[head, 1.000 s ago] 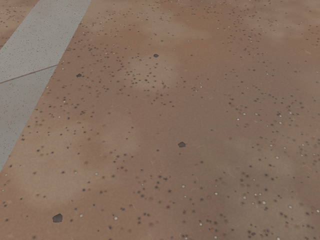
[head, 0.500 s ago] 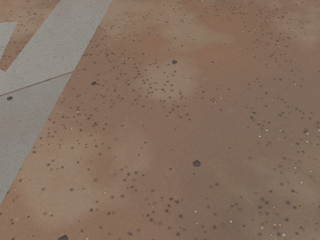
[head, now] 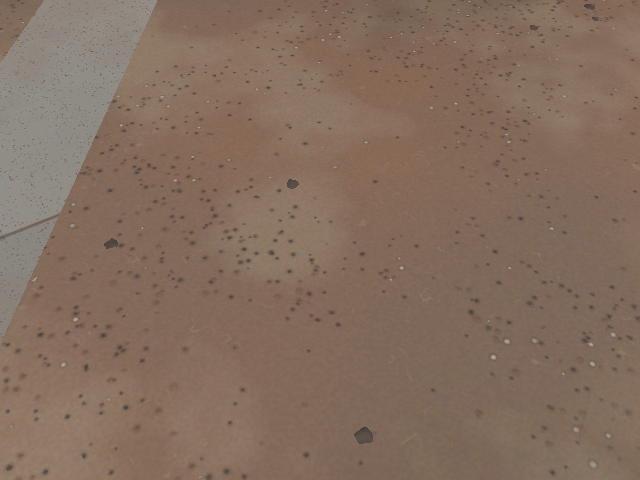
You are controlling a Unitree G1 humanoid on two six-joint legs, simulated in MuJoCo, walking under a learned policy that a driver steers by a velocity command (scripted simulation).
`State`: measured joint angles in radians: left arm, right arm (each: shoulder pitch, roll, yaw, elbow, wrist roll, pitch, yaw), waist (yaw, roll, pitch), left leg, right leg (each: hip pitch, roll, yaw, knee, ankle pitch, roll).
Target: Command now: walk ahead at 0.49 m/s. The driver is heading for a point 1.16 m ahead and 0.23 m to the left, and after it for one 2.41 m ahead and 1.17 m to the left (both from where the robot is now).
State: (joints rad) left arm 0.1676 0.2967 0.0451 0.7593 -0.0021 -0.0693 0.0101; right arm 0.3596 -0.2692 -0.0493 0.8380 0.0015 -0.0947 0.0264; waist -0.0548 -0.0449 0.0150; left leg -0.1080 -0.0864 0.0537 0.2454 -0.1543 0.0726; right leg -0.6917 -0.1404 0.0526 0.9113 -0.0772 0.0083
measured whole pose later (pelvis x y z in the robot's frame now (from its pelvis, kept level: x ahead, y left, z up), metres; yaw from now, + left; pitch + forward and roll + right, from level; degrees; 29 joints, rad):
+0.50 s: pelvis +0.29 -0.06 +0.00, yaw +0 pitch +1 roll -1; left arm 0.32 0.27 0.05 0.83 0.00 -0.09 -0.03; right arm 0.19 -0.31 -0.04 0.79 0.01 -0.06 0.00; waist 0.04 0.05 0.02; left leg -0.62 0.12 -0.04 1.00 -0.23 0.00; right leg -0.16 0.07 -0.06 0.29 -0.15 -0.06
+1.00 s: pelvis +0.56 +0.02 +0.00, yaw +0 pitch +1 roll +0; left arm 0.22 0.31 0.05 0.83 -0.01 -0.07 0.00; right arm 0.30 -0.26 -0.05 0.84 0.00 -0.09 0.03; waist -0.03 -0.05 0.02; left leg -0.20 -0.06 0.06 0.34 -0.15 0.07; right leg -0.58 -0.11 0.04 1.06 -0.24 -0.01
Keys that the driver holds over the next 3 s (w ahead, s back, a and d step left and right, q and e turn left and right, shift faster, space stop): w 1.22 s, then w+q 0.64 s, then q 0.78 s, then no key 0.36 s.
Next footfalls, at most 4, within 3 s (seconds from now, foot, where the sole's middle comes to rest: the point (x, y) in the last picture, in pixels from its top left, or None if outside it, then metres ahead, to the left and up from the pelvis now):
0.24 right None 0.33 -0.15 -0.78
0.78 left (268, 429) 0.61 0.10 -0.78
1.34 right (360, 307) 0.92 -0.14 -0.78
1.86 left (241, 242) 1.15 0.17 -0.78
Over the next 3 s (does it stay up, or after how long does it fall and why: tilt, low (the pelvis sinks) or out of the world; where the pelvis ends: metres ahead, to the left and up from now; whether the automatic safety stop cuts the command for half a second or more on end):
stays up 1.19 0.14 0.00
